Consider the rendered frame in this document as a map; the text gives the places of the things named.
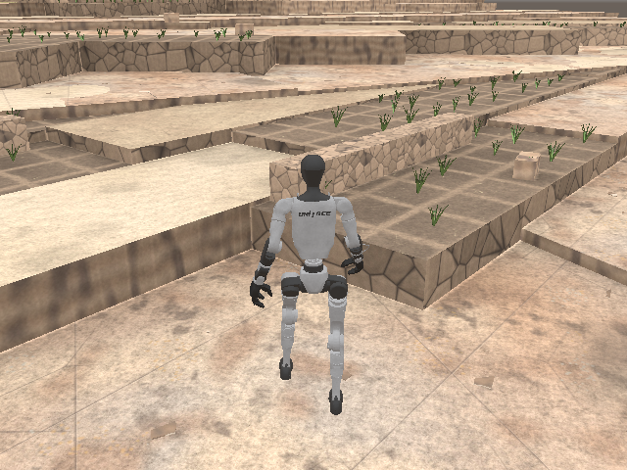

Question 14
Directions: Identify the left robot forearm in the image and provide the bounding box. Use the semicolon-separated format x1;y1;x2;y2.
253;238;275;285

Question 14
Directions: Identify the right robot forearm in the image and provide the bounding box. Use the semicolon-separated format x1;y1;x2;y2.
349;234;363;263

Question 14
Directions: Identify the left robot upper arm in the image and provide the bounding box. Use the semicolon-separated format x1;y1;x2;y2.
267;198;293;254

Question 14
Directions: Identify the robot left shin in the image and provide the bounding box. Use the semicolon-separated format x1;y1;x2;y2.
281;308;295;367

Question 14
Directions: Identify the left robot hand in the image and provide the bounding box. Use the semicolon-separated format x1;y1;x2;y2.
250;281;272;308

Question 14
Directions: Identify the right robot upper arm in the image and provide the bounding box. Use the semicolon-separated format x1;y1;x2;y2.
333;197;361;249

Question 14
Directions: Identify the right robot hand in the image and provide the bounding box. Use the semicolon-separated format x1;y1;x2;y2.
341;258;363;275

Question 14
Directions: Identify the humanoid robot torso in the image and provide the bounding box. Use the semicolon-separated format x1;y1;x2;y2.
291;192;336;294

